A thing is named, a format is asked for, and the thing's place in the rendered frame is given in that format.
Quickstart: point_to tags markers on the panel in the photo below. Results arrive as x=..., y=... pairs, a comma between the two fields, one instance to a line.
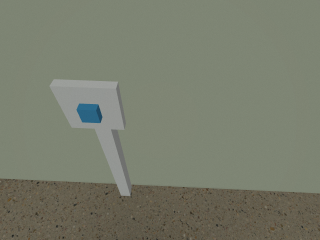
x=70, y=93

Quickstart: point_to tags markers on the button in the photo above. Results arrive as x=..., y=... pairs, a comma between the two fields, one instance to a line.
x=89, y=113

